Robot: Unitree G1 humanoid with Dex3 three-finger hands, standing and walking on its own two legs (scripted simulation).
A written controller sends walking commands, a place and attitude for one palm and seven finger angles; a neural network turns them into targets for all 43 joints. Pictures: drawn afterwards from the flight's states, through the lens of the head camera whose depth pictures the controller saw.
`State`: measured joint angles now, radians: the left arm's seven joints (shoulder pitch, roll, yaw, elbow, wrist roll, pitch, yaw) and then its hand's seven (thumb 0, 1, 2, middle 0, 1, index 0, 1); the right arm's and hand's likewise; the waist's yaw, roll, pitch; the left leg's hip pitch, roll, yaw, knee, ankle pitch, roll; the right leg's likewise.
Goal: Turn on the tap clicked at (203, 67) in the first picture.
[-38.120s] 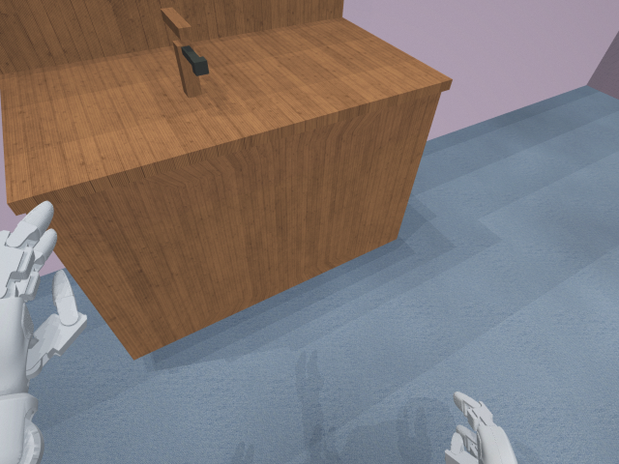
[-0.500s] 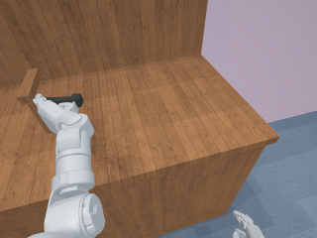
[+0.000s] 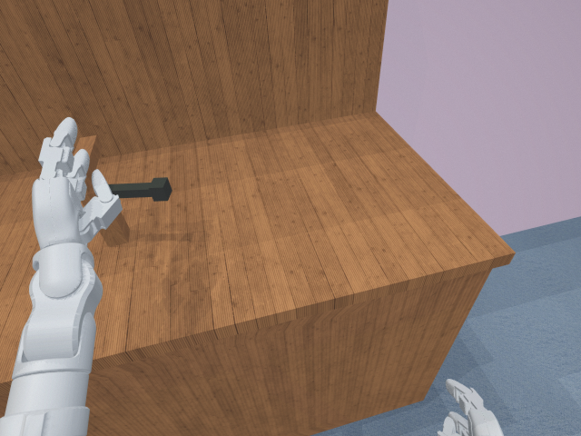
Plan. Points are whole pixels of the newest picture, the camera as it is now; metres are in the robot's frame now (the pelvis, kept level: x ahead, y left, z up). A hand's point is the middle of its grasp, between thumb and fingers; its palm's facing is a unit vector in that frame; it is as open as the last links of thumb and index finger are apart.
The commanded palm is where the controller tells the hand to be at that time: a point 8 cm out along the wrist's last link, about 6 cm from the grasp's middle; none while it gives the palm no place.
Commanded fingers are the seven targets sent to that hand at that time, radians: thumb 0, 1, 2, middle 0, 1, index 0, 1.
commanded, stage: draw the hand back beside the body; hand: left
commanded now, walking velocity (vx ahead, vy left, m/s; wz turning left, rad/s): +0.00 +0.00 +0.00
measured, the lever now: (160, 189) +0.45 +0.26 +0.13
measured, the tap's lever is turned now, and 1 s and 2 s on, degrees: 76 76 76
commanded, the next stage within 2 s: step back with the hand held close in 1.08 s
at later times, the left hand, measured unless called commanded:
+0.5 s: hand (87, 266) +0.25 +0.26 +0.18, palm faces +0.36 -0.90 -0.25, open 7.5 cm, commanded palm +0.21 +0.29 +0.18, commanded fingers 0.00 0.90 0.90 -0.20 -0.29 -0.20 -0.29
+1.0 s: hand (54, 306) +0.20 +0.28 +0.16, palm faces +0.42 -0.85 -0.32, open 7.4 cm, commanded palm +0.16 +0.32 +0.17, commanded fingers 0.00 0.90 0.90 -0.20 -0.30 -0.20 -0.30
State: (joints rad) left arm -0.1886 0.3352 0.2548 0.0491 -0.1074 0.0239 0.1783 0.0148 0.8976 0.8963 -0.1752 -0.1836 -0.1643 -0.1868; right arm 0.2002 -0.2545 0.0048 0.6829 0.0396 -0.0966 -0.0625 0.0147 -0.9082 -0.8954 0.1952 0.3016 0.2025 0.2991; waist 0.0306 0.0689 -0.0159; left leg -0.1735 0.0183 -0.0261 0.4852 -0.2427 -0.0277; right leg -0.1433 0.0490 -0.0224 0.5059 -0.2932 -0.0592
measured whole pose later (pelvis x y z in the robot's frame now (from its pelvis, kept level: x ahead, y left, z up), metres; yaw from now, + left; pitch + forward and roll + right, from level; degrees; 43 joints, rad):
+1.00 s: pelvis +0.01 +0.03 +0.01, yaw +1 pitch -5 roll -1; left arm 0.40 0.32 0.25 -0.37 -0.07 -0.10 0.10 0.01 0.89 0.90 -0.21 -0.30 -0.21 -0.30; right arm 0.17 -0.22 0.03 0.64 0.00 -0.09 -0.06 0.02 -0.91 -0.90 0.20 0.30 0.21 0.30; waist 0.08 0.06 0.02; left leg -0.11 -0.01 -0.03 0.44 -0.23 0.01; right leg -0.04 0.02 -0.02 0.38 -0.25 -0.02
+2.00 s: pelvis -0.08 +0.05 -0.01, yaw +3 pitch +0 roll -1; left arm 0.49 0.35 0.30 -0.59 -0.05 -0.15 0.16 0.01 0.89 0.90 -0.21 -0.30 -0.21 -0.30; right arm 0.19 -0.21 0.02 0.60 0.01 -0.05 -0.06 0.01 -0.91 -0.89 0.20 0.30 0.21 0.30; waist 0.00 0.01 0.03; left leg -0.43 0.00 -0.03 0.72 -0.32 0.01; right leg -0.40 0.01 -0.03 0.60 -0.21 0.00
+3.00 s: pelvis -0.30 -0.01 -0.01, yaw +1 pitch -1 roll +0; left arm 0.48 0.34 0.31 -0.51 -0.05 -0.09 0.15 0.01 0.89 0.90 -0.21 -0.30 -0.21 -0.30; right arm 0.21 -0.19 0.02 0.68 0.01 -0.06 -0.06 0.02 -0.91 -0.89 0.20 0.30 0.21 0.30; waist -0.02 -0.03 -0.05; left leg -0.29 0.02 0.07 0.78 -0.44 0.03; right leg -0.41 -0.01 -0.08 0.59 -0.24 -0.05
